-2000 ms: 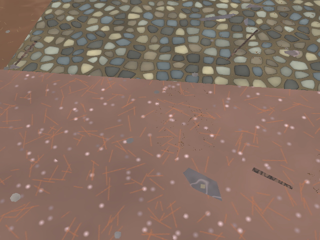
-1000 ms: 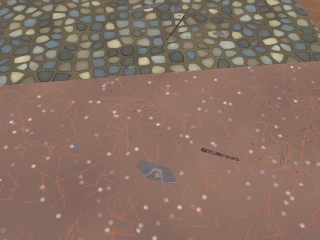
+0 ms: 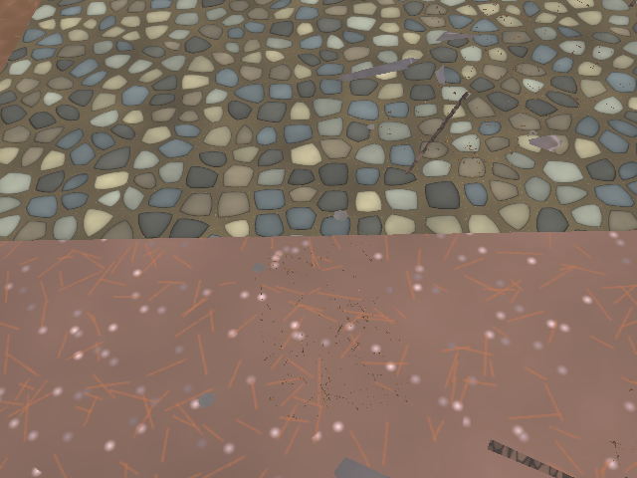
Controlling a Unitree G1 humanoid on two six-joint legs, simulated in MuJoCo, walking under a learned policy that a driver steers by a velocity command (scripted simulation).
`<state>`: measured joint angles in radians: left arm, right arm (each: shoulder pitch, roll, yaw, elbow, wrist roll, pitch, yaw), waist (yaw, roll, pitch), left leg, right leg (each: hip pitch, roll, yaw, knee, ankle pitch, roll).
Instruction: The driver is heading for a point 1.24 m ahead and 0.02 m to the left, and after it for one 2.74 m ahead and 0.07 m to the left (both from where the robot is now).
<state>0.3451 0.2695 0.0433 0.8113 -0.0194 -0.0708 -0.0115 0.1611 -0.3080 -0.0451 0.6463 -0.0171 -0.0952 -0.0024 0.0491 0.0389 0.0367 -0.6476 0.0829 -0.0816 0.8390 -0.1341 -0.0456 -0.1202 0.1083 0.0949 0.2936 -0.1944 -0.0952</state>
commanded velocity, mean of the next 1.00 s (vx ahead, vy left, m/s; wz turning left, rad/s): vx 0.50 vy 0.00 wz -0.03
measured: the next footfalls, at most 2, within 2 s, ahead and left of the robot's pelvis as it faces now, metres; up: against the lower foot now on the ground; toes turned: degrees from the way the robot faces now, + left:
left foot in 0.22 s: +0.33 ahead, +0.12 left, +0.00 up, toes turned -12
right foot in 0.68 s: +0.51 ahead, -0.18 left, +0.00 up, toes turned -8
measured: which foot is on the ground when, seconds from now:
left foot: up 0.00-0.20, down 0.22-0.70, up 0.72-1.00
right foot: down 0.00-0.22, up 0.24-0.66, down 0.68-1.00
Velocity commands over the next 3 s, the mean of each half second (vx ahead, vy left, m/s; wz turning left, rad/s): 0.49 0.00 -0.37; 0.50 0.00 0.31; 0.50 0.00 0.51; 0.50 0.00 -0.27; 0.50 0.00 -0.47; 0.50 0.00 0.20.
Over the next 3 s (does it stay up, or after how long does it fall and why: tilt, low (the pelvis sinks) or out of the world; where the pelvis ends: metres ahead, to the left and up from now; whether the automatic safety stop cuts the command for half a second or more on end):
stays up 1.61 -0.04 0.00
